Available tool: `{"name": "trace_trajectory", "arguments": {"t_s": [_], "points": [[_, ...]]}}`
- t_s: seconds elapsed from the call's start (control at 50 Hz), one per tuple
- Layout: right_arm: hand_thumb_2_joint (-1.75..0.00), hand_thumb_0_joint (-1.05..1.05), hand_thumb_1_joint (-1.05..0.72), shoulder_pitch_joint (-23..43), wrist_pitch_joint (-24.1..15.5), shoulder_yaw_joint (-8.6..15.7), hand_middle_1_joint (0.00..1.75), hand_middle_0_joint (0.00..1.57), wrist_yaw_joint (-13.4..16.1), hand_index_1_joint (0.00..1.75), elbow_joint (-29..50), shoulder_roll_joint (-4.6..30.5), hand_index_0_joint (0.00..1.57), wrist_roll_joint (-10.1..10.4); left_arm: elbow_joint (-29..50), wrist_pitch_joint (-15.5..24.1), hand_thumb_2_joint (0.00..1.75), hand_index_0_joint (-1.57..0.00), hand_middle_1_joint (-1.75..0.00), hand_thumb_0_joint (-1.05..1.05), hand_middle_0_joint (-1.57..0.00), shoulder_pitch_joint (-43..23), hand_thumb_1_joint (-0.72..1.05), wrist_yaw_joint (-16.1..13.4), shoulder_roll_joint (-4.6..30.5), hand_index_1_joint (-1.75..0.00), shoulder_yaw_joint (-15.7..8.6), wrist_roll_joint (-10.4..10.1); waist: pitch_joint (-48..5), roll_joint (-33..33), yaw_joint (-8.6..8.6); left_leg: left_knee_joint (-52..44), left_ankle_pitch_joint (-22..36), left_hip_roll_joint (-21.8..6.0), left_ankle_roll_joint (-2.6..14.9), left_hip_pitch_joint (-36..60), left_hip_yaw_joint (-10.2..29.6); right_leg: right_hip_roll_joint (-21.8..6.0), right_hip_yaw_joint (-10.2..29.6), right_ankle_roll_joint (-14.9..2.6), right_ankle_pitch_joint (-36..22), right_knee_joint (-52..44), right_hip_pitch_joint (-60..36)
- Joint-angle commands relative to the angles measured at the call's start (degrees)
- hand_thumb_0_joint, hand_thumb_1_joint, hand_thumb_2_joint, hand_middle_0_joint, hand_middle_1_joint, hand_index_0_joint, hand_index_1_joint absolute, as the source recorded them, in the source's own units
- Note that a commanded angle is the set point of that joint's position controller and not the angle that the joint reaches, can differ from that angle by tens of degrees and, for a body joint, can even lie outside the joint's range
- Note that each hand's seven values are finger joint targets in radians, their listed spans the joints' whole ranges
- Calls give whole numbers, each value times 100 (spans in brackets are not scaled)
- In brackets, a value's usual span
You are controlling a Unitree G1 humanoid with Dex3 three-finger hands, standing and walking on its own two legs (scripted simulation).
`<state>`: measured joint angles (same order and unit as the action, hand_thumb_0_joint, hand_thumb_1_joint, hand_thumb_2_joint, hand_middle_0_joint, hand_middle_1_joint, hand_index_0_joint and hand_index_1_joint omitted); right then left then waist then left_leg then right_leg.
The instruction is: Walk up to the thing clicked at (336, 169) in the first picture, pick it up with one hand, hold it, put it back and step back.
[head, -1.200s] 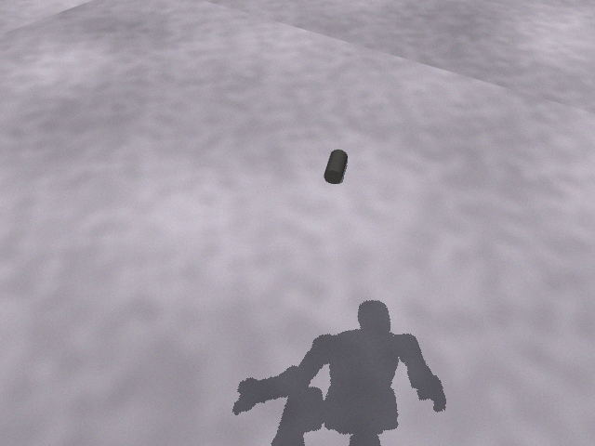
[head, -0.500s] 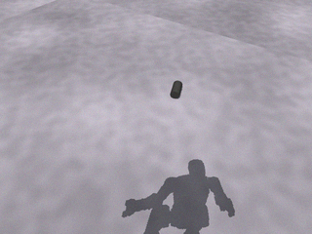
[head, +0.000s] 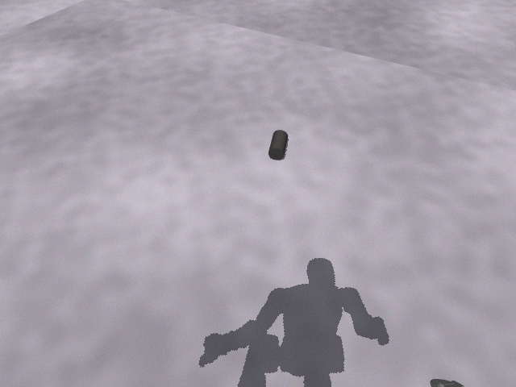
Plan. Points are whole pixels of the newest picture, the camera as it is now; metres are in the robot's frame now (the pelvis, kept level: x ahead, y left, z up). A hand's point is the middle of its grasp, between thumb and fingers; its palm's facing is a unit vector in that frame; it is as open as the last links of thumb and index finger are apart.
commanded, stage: walk up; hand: left
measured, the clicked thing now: (278, 144) +1.43 -0.09 -0.73
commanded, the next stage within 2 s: none
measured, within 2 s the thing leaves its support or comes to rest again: neither
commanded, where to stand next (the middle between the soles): +1.27 +0.33 m, yaw -100 degrees
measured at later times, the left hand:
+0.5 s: hand (151, 270) +0.36 +0.23 -0.12, palm faces -0.32 -0.79 -0.52, open 7.4 cm
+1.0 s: hand (194, 141) +0.78 +0.20 -0.14, palm faces -0.69 -0.51 -0.52, open 7.4 cm
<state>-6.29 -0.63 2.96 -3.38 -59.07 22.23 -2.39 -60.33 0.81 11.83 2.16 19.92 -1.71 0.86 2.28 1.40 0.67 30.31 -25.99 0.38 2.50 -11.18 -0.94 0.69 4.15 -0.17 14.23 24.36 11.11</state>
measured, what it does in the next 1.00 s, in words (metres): walks ahead, turning right: right foot, then left foot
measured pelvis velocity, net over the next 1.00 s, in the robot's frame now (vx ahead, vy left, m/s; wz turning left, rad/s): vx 0.47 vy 0.07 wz -0.79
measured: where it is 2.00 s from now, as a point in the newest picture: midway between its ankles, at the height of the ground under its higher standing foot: (232, 221)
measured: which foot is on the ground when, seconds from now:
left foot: down 0.00-0.36, up 0.38-0.72, down 0.74-1.00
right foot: down 0.00-0.06, up 0.08-0.30, down 0.32-0.76, up 0.78-1.00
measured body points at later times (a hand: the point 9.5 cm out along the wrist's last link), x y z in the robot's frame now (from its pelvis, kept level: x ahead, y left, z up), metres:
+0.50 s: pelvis +0.18 -0.01 -0.02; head +0.15 -0.05 +0.42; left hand +0.38 +0.27 -0.09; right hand +0.14 -0.34 -0.16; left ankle +0.21 +0.13 -0.68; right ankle +0.13 -0.15 -0.74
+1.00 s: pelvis +0.47 +0.07 -0.01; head +0.50 +0.04 +0.44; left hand +0.81 +0.23 -0.11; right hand +0.22 -0.15 -0.11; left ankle +0.53 +0.11 -0.74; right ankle +0.43 -0.04 -0.67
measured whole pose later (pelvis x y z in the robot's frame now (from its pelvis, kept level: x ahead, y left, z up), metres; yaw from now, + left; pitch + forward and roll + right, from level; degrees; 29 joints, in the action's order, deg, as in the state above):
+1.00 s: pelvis +0.47 +0.07 -0.01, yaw -45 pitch +0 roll +0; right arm -21.0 1.9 6.7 -4.7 -44.4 24.3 -3.9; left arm -50.9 2.3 13.8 -3.5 28.6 -3.6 -1.4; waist 5.8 -0.3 -8.6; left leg 31.4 -16.2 -1.6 4.0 -15.5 -12.4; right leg -2.2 -4.2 -1.1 16.5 62.7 34.6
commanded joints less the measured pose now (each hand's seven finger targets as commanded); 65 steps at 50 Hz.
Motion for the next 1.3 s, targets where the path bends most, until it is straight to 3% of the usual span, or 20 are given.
{"name": "trace_trajectory", "arguments": {"t_s": [0.0, 0.02, 0.04, 0.08, 0.28, 0.3, 0.32, 0.36, 0.48, 0.64, 0.72, 0.74, 0.78, 0.86, 1.02, 1.1, 1.12, 1.14, 1.18, 1.28], "points": [[-90, 0, -90, -976, -136, 538, 30, 20, -132, 30, 704, 1329, 20, 5, 1043, 193, 90, -20, -30, 0, -20, -1540, 90, -56, 1793, -30, -548, 47, 140, -922, -1176, -27, 46, -264, 325, 1706, 609, -859, 1674, -280, 1942, -991, 3017], [-90, 0, -90, -1648, -139, 645, 30, 20, -94, 30, 627, 1559, 20, 16, 1230, 213, 90, -20, -30, 0, -20, -1907, 90, -48, 1513, -30, -480, 22, -151, -231, -1626, -1516, -760, -731, 467, 3135, 959, 12, 346, 248, 1711, -269, 4008], [-90, 0, -90, -1505, -138, 764, 30, 20, -23, 30, 681, 1917, 20, -14, 1330, 249, 90, -20, -30, 0, -20, -1902, 90, -75, 1154, -30, -409, 15, -257, 1447, -1588, -2253, -1051, -2233, 808, 3097, 2672, 367, -491, 23, 1649, 2103, 4497], [-90, 0, -90, 81, -160, 692, 30, 20, -24, 30, 1355, 1879, 20, -46, 1226, 205, 90, -20, -30, 0, -20, -774, 90, -88, 1470, -30, -403, 8, -418, 743, -513, -2303, -609, -2656, 1104, 1908, 2288, -553, -422, -12, 1307, 2893, 3401], [-90, 0, -90, 343, -153, 618, 30, 20, -243, 30, 1615, 1678, 20, -98, 660, 235, 90, -20, -30, 0, -20, 543, 90, -11, 1666, -30, -522, -154, -209, 248, 268, 316, 2657, -994, 362, -142, -1096, -305, -1720, -275, 27, 1115, -488], [-90, 0, -90, 301, -128, 564, 30, 20, -236, 30, 1714, 1565, 20, -98, 417, 270, 90, -20, -30, 0, -20, 1536, 90, -108, 1946, -30, -662, -152, -671, -412, 713, 1971, 2669, -681, 210, -985, -1187, -204, -1396, -391, 186, 993, -1844], [-90, 0, -90, 192, -122, 426, 30, 20, -268, 30, 1839, 1225, 20, -71, 305, 282, 90, -20, -30, 0, -20, 2193, 90, -249, 2353, -30, -785, -131, -626, -1596, 928, 3256, 2, -175, 15, -2521, -902, -815, 152, -624, 1091, 346, -2830], [-90, 0, -90, 311, -88, 386, 30, 20, -395, 30, 2145, 1586, 20, 28, 713, 264, 90, -20, -30, 0, -20, 1767, 90, -415, 2832, -30, -860, -135, -675, -1586, 681, 4201, -874, -105, -228, -3753, 834, -2601, 4629, -1634, 3025, -1306, -2566], [-90, 0, -90, -160, 3, 451, 30, 20, -423, 30, 1868, 1620, 20, -39, 1310, 493, 90, -20, -30, 0, -20, 155, 90, -536, 2287, -30, -600, -202, 455, -593, -362, 2971, 599, -783, -236, -2214, 780, -1413, 1319, -905, 670, -875, 549], [-90, 0, -90, -492, 209, 639, 30, 20, -641, 30, 2070, 1481, 20, -72, 1471, 612, 90, -20, -30, 0, -20, -81, 90, -627, 2520, -30, -696, -11, 81, -1069, -676, 1505, 2059, -759, -407, -207, 101, -747, 233, -672, 614, -479, 2169], [-90, 0, -90, -2805, 164, 995, 30, 20, -400, 30, 1575, 1915, 20, -170, 1593, 442, 90, -20, -30, 0, -20, -170, 90, -761, 1830, -30, -504, 124, -753, 632, -1912, 860, 463, -585, -221, 2018, 516, -488, 137, -354, 124, 3573, 3111], [-90, 0, -90, -2767, 105, 1031, 30, 20, -272, 30, 1699, 2220, 20, -173, 1659, 412, 90, -20, -30, 0, -20, 196, 90, -778, 1274, -30, -325, 69, -492, 2250, -1719, -466, -902, -1698, -311, 1668, 2230, 180, -75, -298, 2199, 5133, 3896], [-90, 0, -90, -565, 11, 1068, 30, 20, -115, 30, 2171, 2662, 20, 111, 1374, 345, 90, -20, -30, 0, -20, 1276, 90, -863, 1547, -30, -331, -40, -323, 2521, -336, -2668, -2609, -2474, 47, 310, 4516, -256, 162, -598, 1509, 6204, 3605], [-90, 0, -90, -245, 18, 783, 30, 20, -108, 30, 2338, 1632, 20, -101, 910, 158, 90, -20, -30, 0, -20, 1108, 90, -681, 2301, -30, -647, -292, -216, 1466, -313, -1436, -748, -1371, -123, -413, 1262, -629, -199, -291, 163, 4762, 2703], [-90, 0, -90, -1057, 79, 646, 30, 20, -73, 30, 2435, 1292, 20, -181, 1373, 143, 90, -20, -30, 0, -20, 296, 90, -633, 1792, -30, -499, -196, -128, 754, -714, -1008, 2360, -1483, 98, 434, -40, -497, -1088, -122, 130, 2328, 2198], [-90, 0, -90, -152, 159, 662, 30, 20, -54, 30, 2911, 1345, 20, -219, 917, 113, 90, -20, -30, 0, -20, 2142, 90, -751, 1953, -30, -737, -189, -516, 248, 360, 991, 3949, -1148, -428, -1578, -782, -385, -1300, -429, -220, 1333, -913], [-90, 0, -90, -251, 154, 637, 30, 20, -11, 30, 2939, 1195, 20, -194, 765, 103, 90, -20, -30, 0, -20, 2788, 90, -827, 2156, -30, -869, -178, -857, -539, 683, 2479, 3426, -770, -599, -2369, -864, -514, -763, -603, -340, 937, -1984], [-90, 0, -90, -695, 186, 539, 30, 20, 13, 30, 2948, 991, 20, -205, 877, 96, 90, -20, -30, 0, -20, 2847, 90, -938, 2449, -30, -974, -126, -825, -1529, 687, 3833, -466, -151, -816, -3744, -477, -1651, 1177, -1176, 580, 290, -2610], [-90, 0, -90, -1121, 349, 745, 30, 20, -10, 30, 2921, 1709, 20, -208, 1681, 163, 90, -20, -30, 0, -20, 1345, 90, -1111, 2700, -30, -919, -169, -653, -539, 16, 5650, -887, -454, -1024, -4146, 1354, -3348, 4186, -2161, 2453, -794, -1283], [-90, 0, -90, -933, 408, 653, 30, 20, -160, 30, 2625, 1670, 20, -176, 1951, 413, 90, -20, -30, 0, -20, 261, 90, -1095, 2433, -30, -743, -29, 129, -70, -564, 4175, 573, -613, -295, -2627, 912, -1487, 1021, -1054, 560, 47, 1384]]}}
